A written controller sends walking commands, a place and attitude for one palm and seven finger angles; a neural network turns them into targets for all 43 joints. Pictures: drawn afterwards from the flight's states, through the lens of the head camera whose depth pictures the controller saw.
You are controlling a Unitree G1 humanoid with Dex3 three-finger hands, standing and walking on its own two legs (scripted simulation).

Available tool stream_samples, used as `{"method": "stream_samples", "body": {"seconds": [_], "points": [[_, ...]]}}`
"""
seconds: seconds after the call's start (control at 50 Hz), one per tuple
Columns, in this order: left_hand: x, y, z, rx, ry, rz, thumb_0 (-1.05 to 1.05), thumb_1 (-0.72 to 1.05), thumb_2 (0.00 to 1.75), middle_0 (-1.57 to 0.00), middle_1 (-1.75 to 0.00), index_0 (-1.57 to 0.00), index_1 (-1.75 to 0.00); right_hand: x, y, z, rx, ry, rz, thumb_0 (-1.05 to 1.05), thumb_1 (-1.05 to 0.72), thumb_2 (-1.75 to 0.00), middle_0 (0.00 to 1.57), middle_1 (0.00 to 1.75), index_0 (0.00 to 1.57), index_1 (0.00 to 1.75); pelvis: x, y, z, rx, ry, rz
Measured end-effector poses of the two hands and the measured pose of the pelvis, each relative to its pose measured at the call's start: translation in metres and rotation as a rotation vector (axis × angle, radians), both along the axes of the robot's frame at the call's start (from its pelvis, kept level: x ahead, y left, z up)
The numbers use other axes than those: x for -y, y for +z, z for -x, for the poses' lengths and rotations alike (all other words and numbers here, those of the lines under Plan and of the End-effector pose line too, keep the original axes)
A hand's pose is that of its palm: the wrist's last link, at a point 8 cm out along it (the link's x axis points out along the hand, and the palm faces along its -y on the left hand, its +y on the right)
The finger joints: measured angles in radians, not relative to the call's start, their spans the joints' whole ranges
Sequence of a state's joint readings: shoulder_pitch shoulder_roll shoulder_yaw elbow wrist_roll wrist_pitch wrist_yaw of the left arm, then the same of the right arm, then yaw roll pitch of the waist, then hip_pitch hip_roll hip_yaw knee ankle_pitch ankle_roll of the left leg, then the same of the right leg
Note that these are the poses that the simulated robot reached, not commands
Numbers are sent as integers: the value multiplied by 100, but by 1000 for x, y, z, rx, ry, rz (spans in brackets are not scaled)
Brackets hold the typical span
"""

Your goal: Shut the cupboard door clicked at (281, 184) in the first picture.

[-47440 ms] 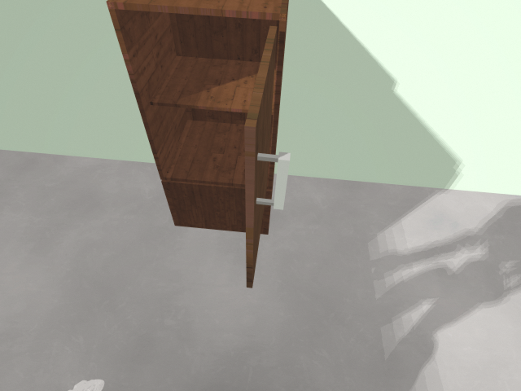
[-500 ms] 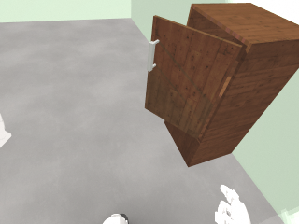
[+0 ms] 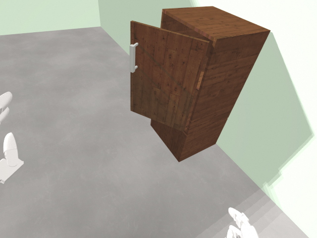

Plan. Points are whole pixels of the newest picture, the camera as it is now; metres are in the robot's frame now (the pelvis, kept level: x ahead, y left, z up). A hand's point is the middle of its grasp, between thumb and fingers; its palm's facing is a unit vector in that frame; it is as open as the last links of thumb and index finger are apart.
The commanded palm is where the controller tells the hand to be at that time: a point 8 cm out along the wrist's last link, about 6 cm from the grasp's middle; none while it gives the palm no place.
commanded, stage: stop stepping back and stand still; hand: left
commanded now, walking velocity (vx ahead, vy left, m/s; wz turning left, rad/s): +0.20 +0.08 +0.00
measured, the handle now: (134, 57) +0.99 +0.15 -0.01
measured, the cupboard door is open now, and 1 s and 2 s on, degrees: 33 33 33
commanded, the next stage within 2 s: let the arm hang, fingers relaxed in 0.40 s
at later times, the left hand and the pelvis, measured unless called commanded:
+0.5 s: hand (13, 173) +0.18 +0.26 +0.17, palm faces +0.41 -0.77 -0.49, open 7.4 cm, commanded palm none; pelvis -0.03 +0.02 -0.02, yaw -3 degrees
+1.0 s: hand out of the picture -0.01 +0.22 -0.18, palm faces +0.01 -0.98 -0.20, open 7.1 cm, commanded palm none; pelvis -0.03 +0.03 +0.00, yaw -1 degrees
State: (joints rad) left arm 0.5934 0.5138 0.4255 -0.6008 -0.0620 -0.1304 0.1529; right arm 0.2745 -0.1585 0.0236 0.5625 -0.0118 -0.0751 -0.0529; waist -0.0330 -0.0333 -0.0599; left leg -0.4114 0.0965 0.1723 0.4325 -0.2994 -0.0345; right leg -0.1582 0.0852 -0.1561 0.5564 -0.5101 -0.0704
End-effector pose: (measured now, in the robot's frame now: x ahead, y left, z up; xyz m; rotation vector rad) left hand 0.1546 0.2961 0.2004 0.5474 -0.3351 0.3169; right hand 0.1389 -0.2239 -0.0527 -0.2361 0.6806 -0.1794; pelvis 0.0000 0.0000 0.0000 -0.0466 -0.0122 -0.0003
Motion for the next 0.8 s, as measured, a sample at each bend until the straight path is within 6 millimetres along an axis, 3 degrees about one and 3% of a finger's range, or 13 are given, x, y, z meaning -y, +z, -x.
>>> {"method": "stream_samples", "body": {"seconds": [0.08, 0.16, 0.24, 0.32, 0.38, 0.48, 0.52, 0.56, 0.64, 0.68, 0.72, 0.76, 0.8], "points": [[-3, 3, 18, 78, 7, -62, 1, 89, 90, -22, -30, -21, -31, 20, -27, 33, -69, -26, 32, 1, -90, -90, 20, 30, 20, 30, -3, -16, 25, -4, -58, -39], [-16, -6, 20, 115, 71, 46, 1, 89, 90, -21, -30, -21, -31, 28, -34, 69, -129, -101, 46, 1, -90, -90, 20, 30, 20, 30, -9, -13, 28, -6, -58, -50], [-22, -26, 15, 77, 77, 114, 1, 89, 90, -21, -30, -21, -31, 25, -41, 90, -151, -143, 78, 2, -90, -90, 20, 30, 20, 30, -22, -17, 29, -5, -39, -42], [-23, -35, 11, 35, 35, 77, 1, 89, 90, -21, -30, -21, -31, 11, -47, 97, -137, -175, 54, 2, -90, -90, 20, 30, 20, 29, -27, -24, 35, 14, -54, -61], [-19, -28, 10, 6, 15, 19, 2, 89, 90, -21, -30, -21, -31, -4, -49, 95, -126, -155, -2, 2, -90, -90, 20, 30, 20, 29, -23, -21, 36, 17, -57, -55], [-7, -14, 12, 20, 17, -62, 2, 89, 90, -21, -30, -21, -31, -16, -63, 82, -131, -90, -80, 1, -90, -90, 20, 30, 20, 30, -15, -24, 33, 8, -55, -39], [-7, -19, 10, -6, 30, -55, 1, 89, 90, -21, -30, -21, -31, -16, -67, 75, -150, -61, -99, 1, -90, -90, 20, 30, 20, 30, -16, -22, 30, -3, -43, -38], [-13, -57, -3, -170, 55, 21, 1, 89, 90, -21, -30, -21, -31, -15, -76, 67, -195, -15, -115, 1, -90, -90, 20, 30, 20, 30, -20, -21, 30, -11, -18, -47], [-6, -188, -8, -655, 106, 272, 0, 90, 90, -20, -30, -20, -30, -14, -93, 58, -256, 38, -106, 1, -90, -90, 20, 30, 20, 30, -27, -29, 32, -1, 4, -43], [13, -254, 13, -920, 104, 365, 0, 91, 90, -20, -30, -19, -30, -13, -94, 60, -291, 33, -96, 1, -90, -90, 20, 30, 20, 30, -28, -29, 33, 4, 1, -49], [38, -304, 46, -1162, 87, 444, 1, 91, 90, -19, -30, -19, -30, -13, -89, 66, -322, 18, -85, 1, -91, -90, 20, 30, 20, 30, -26, -25, 33, 9, -7, -56], [64, -338, 86, -1360, 71, 516, 1, 91, 90, -20, -30, -19, -30, -12, -83, 75, -359, 0, -72, 1, -91, -90, 20, 30, 20, 29, -25, -21, 32, 10, -15, -55], [63, -346, 103, -1358, 149, 611, -4, 98, 90, -21, -30, -20, -30, -12, -80, 88, -417, -8, -55, 1, -91, -90, 20, 30, 20, 29, -22, -16, 32, 6, -7, -47]]}}
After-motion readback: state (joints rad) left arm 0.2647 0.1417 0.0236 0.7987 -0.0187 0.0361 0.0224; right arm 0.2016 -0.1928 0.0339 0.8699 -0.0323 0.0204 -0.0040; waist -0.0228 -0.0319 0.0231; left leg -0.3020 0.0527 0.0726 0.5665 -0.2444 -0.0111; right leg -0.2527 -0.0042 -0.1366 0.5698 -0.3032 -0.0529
